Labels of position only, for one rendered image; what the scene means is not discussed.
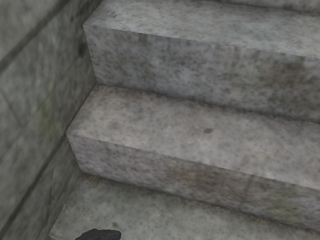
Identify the robot left hand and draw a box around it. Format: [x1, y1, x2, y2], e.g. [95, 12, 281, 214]
[75, 228, 122, 240]

